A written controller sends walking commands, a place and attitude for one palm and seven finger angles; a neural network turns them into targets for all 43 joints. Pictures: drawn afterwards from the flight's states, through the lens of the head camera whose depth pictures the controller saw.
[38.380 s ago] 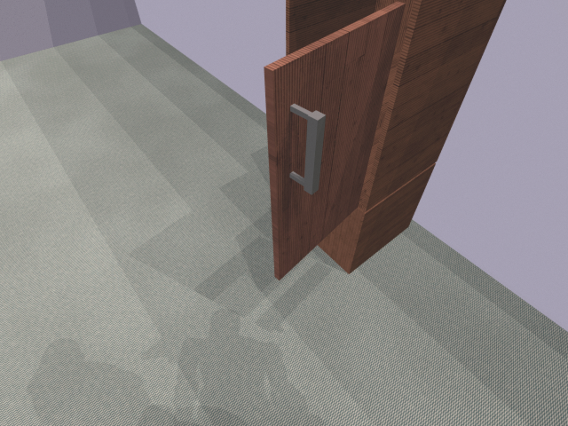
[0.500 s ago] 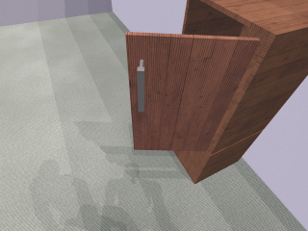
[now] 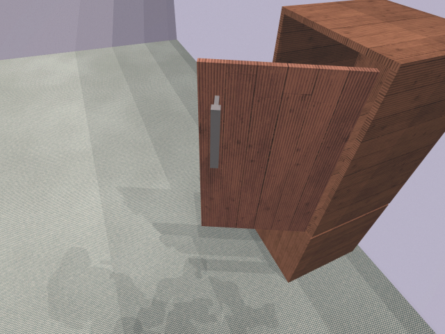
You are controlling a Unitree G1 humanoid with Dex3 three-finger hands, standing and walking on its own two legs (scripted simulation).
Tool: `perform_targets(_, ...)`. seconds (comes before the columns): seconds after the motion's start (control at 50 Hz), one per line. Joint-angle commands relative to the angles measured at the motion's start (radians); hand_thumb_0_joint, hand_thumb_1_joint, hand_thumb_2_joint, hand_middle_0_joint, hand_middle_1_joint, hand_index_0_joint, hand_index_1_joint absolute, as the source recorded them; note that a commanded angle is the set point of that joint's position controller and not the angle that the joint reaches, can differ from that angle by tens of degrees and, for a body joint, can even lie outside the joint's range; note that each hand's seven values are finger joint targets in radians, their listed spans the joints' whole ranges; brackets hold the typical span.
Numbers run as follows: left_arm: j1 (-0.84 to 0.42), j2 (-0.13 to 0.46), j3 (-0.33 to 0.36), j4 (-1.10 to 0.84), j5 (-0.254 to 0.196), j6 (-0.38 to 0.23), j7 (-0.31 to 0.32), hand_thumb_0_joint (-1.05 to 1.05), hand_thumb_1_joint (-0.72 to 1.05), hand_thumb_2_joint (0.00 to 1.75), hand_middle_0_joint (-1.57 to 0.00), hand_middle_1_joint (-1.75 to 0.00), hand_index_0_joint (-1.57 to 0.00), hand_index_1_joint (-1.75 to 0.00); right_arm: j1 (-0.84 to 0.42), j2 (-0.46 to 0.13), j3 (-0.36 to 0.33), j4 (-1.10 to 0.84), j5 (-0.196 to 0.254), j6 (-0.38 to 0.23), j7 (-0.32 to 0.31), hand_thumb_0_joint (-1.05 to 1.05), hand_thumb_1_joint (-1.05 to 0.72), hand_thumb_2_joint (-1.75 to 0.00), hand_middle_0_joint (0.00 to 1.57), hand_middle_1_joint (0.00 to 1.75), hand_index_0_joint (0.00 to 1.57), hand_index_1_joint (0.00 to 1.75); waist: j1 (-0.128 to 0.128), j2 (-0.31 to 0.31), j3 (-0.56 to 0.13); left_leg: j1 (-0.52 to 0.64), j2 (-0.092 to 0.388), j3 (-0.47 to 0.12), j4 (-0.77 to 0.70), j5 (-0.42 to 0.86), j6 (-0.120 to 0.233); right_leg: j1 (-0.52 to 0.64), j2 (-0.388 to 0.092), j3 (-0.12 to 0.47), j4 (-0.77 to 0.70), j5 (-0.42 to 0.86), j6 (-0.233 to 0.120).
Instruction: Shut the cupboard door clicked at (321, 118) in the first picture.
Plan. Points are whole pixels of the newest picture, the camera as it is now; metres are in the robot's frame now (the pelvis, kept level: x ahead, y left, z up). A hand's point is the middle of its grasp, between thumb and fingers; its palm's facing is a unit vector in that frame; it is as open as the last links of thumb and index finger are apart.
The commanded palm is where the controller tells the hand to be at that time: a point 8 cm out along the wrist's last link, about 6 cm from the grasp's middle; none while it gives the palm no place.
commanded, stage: look again from close up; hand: left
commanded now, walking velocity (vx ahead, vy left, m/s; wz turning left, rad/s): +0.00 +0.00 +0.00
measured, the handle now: (215, 133) +0.52 +0.05 +0.09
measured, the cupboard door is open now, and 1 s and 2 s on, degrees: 63 63 63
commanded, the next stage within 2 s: shuffle to correct the standing spot in 0.06 s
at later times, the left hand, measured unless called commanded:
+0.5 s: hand out of the picture -0.05 +0.17 -0.17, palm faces -0.05 -0.99 -0.17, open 7.4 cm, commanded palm none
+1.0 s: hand out of the picture +0.04 +0.11 -0.18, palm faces -0.02 -0.99 -0.13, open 7.3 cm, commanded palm none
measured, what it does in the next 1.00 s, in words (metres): steps on the spot: left foot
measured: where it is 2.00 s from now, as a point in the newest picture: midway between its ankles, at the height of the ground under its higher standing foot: outside the picture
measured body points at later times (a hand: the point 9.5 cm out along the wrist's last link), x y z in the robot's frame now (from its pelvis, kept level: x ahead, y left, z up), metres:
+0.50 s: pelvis -0.02 -0.01 +0.00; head +0.00 +0.00 +0.45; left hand -0.05 +0.22 -0.16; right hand -0.02 -0.25 -0.15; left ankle +0.05 +0.08 -0.74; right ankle -0.04 -0.13 -0.72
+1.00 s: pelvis +0.03 -0.06 +0.00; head +0.05 -0.02 +0.45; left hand +0.04 +0.17 -0.17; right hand +0.00 -0.26 -0.14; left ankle +0.02 +0.04 -0.74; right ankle +0.02 -0.20 -0.66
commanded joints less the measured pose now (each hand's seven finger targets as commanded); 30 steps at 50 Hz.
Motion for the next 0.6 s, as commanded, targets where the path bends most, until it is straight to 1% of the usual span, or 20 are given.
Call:
perform_targets(0.0, 0.028, 0.151, 0.023, -0.041, -0.002, -0.013, -0.001, 0.00, 0.90, 0.90, -0.20, -0.30, -0.20, -0.30, -0.009, -0.151, -0.021, -0.050, -0.002, -0.013, -0.002, 0.00, -0.90, -0.90, 0.20, 0.30, 0.20, 0.30, 0.001, 0.008, 0.049, 0.059, 0.132, -0.166, -0.126, 0.041, -0.005, -0.111, -0.106, 0.106, -0.140, 0.092, -0.036)
perform_targets(0.08, 0.017, 0.160, 0.019, -0.030, -0.004, -0.009, -0.006, 0.00, 0.90, 0.90, -0.20, -0.30, -0.20, -0.30, -0.017, -0.170, -0.019, -0.038, -0.002, -0.011, 0.000, 0.00, -0.90, -0.90, 0.20, 0.30, 0.20, 0.30, -0.001, 0.027, 0.037, 0.065, 0.136, -0.179, -0.165, -0.025, -0.012, -0.106, -0.107, 0.104, -0.152, 0.060, -0.033)
perform_targets(0.1, 0.022, 0.156, 0.018, -0.027, -0.003, -0.008, -0.006, 0.00, 0.90, 0.90, -0.20, -0.30, -0.20, -0.30, -0.011, -0.161, -0.016, -0.033, -0.002, -0.011, 0.000, 0.00, -0.90, -0.90, 0.20, 0.30, 0.20, 0.30, 0.002, 0.030, 0.032, 0.059, 0.138, -0.180, -0.167, -0.020, -0.010, -0.090, -0.108, 0.096, -0.154, 0.072, -0.032)
perform_targets(0.12, 0.022, 0.157, 0.017, -0.023, -0.003, -0.007, -0.007, 0.00, 0.90, 0.90, -0.20, -0.30, -0.20, -0.30, -0.012, -0.164, -0.015, -0.029, -0.001, -0.010, 0.001, 0.00, -0.90, -0.90, 0.20, 0.30, 0.20, 0.30, 0.002, 0.022, 0.040, 0.052, 0.137, -0.180, -0.175, -0.036, -0.012, -0.091, -0.109, 0.096, -0.157, 0.064, -0.030)
perform_targets(0.14, 0.024, 0.154, 0.015, -0.015, -0.003, -0.005, -0.008, 0.00, 0.90, 0.90, -0.20, -0.30, -0.20, -0.30, -0.014, -0.166, -0.016, -0.024, -0.001, -0.009, 0.001, 0.00, -0.90, -0.90, 0.20, 0.30, 0.20, 0.30, 0.001, 0.035, 0.049, 0.050, 0.137, -0.183, -0.186, -0.063, -0.015, -0.099, -0.108, 0.099, -0.160, 0.053, -0.030)
perform_targets(0.18, 0.072, 0.068, -0.005, 0.018, -0.006, 0.008, -0.007, 0.00, 0.90, 0.90, -0.20, -0.30, -0.20, -0.30, 0.028, -0.092, 0.002, 0.006, -0.005, 0.000, 0.001, 0.00, -0.90, -0.90, 0.20, 0.30, 0.20, 0.30, -0.006, 0.018, 0.043, 0.050, 0.150, -0.196, -0.218, -0.153, -0.025, -0.101, -0.095, 0.077, -0.153, 0.016, -0.013)
perform_targets(0.2, 0.092, 0.060, -0.007, 0.028, -0.005, 0.012, -0.006, 0.00, 0.90, 0.90, -0.20, -0.30, -0.20, -0.30, 0.048, -0.085, 0.003, 0.016, -0.006, 0.004, -0.001, 0.00, -0.90, -0.90, 0.20, 0.30, 0.20, 0.30, -0.003, 0.009, 0.034, 0.047, 0.161, -0.207, -0.223, -0.179, -0.021, -0.087, -0.089, 0.061, -0.142, 0.017, -0.010)
perform_targets(0.22, 0.102, 0.058, -0.006, 0.035, -0.003, 0.019, -0.009, 0.00, 0.90, 0.90, -0.20, -0.30, -0.20, -0.30, 0.053, -0.098, -0.002, 0.021, -0.007, 0.008, -0.002, 0.00, -0.90, -0.90, 0.20, 0.30, 0.20, 0.30, -0.004, 0.029, 0.042, 0.039, 0.171, -0.219, -0.237, -0.225, -0.018, -0.098, -0.078, 0.049, -0.119, 0.000, -0.009)
perform_targets(0.28, 0.137, 0.053, 0.006, 0.032, 0.008, 0.041, -0.019, 0.00, 0.90, 0.90, -0.20, -0.30, -0.20, -0.30, 0.076, -0.142, -0.027, 0.023, -0.010, 0.023, -0.014, 0.00, -0.90, -0.90, 0.20, 0.30, 0.20, 0.30, -0.005, 0.073, 0.078, 0.002, 0.247, -0.306, -0.316, -0.417, 0.017, -0.148, -0.038, -0.002, -0.014, -0.069, -0.009)
perform_targets(0.32, 0.160, 0.047, 0.013, 0.029, 0.013, 0.055, -0.027, 0.00, 0.90, 0.90, -0.20, -0.30, -0.20, -0.30, 0.095, -0.166, -0.043, 0.018, -0.012, 0.027, -0.023, 0.00, -0.90, -0.90, 0.20, 0.30, 0.20, 0.30, -0.005, 0.099, 0.090, -0.035, 0.305, -0.356, -0.346, -0.478, 0.058, -0.172, -0.028, -0.017, 0.099, -0.092, -0.014)
perform_targets(0.36, 0.176, 0.032, 0.021, 0.022, 0.011, 0.063, -0.035, 0.00, 0.90, 0.90, -0.20, -0.30, -0.20, -0.30, 0.120, -0.166, -0.055, 0.017, -0.014, 0.024, -0.029, 0.00, -0.90, -0.90, 0.20, 0.30, 0.20, 0.30, -0.010, 0.101, 0.063, 0.002, 0.344, -0.376, -0.347, -0.430, 0.094, -0.222, -0.037, 0.004, 0.192, -0.129, -0.021)
perform_targets(0.4, 0.173, 0.022, 0.027, 0.014, 0.008, 0.064, -0.042, 0.00, 0.90, 0.90, -0.20, -0.30, -0.20, -0.30, 0.129, -0.161, -0.060, 0.019, -0.016, 0.020, -0.033, 0.00, -0.90, -0.90, 0.20, 0.30, 0.20, 0.30, -0.009, 0.088, 0.049, -0.001, 0.358, -0.352, -0.332, -0.374, 0.104, -0.225, -0.051, 0.017, 0.207, -0.134, -0.023)
perform_targets(0.44, 0.211, -0.008, 0.034, 0.024, 0.005, 0.065, -0.047, 0.00, 0.90, 0.90, -0.20, -0.30, -0.20, -0.30, 0.121, -0.148, -0.066, 0.021, -0.018, 0.019, -0.036, 0.00, -0.90, -0.90, 0.20, 0.30, 0.20, 0.30, 0.004, 0.100, 0.014, -0.036, 0.332, -0.271, -0.309, -0.328, 0.077, -0.143, -0.043, -0.005, 0.134, -0.114, -0.023)
perform_targets(0.46, 0.244, -0.020, 0.036, 0.037, 0.005, 0.065, -0.048, 0.00, 0.90, 0.90, -0.20, -0.30, -0.20, -0.30, 0.113, -0.141, -0.069, 0.023, -0.018, 0.022, -0.037, 0.00, -0.90, -0.90, 0.20, 0.30, 0.20, 0.30, 0.019, 0.105, 0.027, -0.092, 0.306, -0.222, -0.283, -0.338, 0.052, -0.068, -0.030, -0.033, 0.050, -0.072, -0.024)
perform_targets(0.48, 0.297, -0.025, 0.040, 0.057, 0.005, 0.062, -0.046, 0.00, 0.90, 0.90, -0.20, -0.30, -0.20, -0.30, 0.105, -0.122, -0.069, 0.025, -0.017, 0.027, -0.035, 0.00, -0.90, -0.90, 0.20, 0.30, 0.20, 0.30, 0.038, 0.082, 0.022, -0.158, 0.260, -0.169, -0.231, -0.360, 0.016, 0.029, -0.018, -0.046, -0.063, -0.022, -0.028)
perform_targets(0.5, 0.325, 0.008, 0.046, 0.066, 0.011, 0.059, -0.039, 0.00, 0.90, 0.90, -0.20, -0.30, -0.20, -0.30, 0.106, -0.076, -0.063, 0.026, -0.012, 0.032, -0.032, 0.00, -0.90, -0.90, 0.20, 0.30, 0.20, 0.30, 0.052, -0.039, 0.055, -0.258, 0.173, -0.094, -0.111, -0.372, -0.025, 0.081, -0.060, 0.012, -0.181, -0.049, -0.046)
perform_targets(0.52, 0.340, 0.047, 0.055, 0.067, 0.020, 0.058, -0.025, 0.00, 0.90, 0.90, -0.20, -0.30, -0.20, -0.30, 0.101, -0.005, -0.051, 0.007, -0.003, 0.034, -0.029, 0.00, -0.90, -0.90, 0.20, 0.30, 0.20, 0.30, 0.052, -0.224, 0.094, -0.371, 0.050, 0.034, 0.116, -0.347, -0.064, 0.051, -0.218, 0.250, -0.319, -0.273, -0.115)
perform_targets(0.54, 0.284, 0.062, 0.056, 0.043, 0.016, 0.057, -0.013, 0.00, 0.90, 0.90, -0.20, -0.30, -0.20, -0.30, 0.071, 0.014, -0.047, -0.013, -0.005, 0.039, -0.025, 0.00, -0.90, -0.90, 0.20, 0.30, 0.20, 0.30, 0.046, -0.265, 0.133, -0.345, 0.030, 0.060, 0.339, -0.321, -0.062, -0.091, -0.318, 0.333, -0.409, -0.365, -0.180)
perform_targets(0.56, 0.202, 0.035, 0.052, 0.025, 0.011, 0.045, -0.005, 0.00, 0.90, 0.90, -0.20, -0.30, -0.20, -0.30, 0.098, 0.003, -0.056, 0.001, -0.009, 0.038, -0.021, 0.00, -0.90, -0.90, 0.20, 0.30, 0.20, 0.30, 0.004, -0.194, 0.145, -0.322, 0.060, 0.006, 0.471, -0.271, -0.042, -0.150, -0.292, 0.259, -0.391, -0.289, -0.181)
perform_targets(0.58, 0.168, 0.016, 0.051, 0.019, 0.008, 0.033, -0.007, 0.00, 0.90, 0.90, -0.20, -0.30, -0.20, -0.30, 0.134, 0.017, -0.056, 0.023, -0.009, 0.038, -0.020, 0.00, -0.90, -0.90, 0.20, 0.30, 0.20, 0.30, -0.019, -0.148, 0.132, -0.302, 0.067, 0.007, 0.547, -0.230, -0.040, -0.149, -0.258, 0.207, -0.356, -0.182, -0.180)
